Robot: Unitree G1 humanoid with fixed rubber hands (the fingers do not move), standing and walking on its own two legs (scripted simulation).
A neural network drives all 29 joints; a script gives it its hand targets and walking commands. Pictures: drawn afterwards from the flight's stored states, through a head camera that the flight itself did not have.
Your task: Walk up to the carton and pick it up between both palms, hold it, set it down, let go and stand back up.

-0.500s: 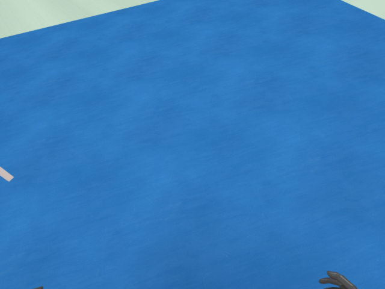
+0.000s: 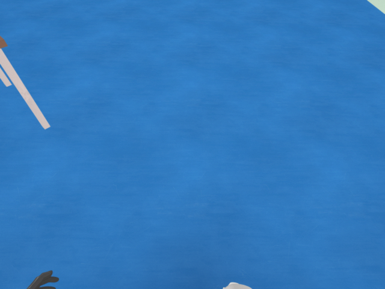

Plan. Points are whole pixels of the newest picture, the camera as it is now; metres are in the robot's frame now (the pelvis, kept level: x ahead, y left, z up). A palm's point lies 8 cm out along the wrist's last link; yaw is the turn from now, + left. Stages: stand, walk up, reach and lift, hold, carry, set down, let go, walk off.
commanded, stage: walk up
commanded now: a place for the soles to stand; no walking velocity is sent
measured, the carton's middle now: out of the picture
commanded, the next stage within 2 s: none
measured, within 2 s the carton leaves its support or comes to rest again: neither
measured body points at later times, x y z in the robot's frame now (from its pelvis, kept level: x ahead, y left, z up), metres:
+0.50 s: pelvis +0.11 +0.00 +0.01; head +0.13 -0.07 +0.45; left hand +0.08 +0.36 -0.02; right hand +0.31 -0.28 -0.12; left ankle +0.08 +0.22 -0.67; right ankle +0.11 -0.09 -0.73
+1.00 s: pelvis +0.21 +0.11 +0.00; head +0.24 +0.12 +0.45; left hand +0.17 +0.47 -0.08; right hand +0.42 -0.16 -0.10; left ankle +0.17 +0.21 -0.73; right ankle +0.30 +0.01 -0.68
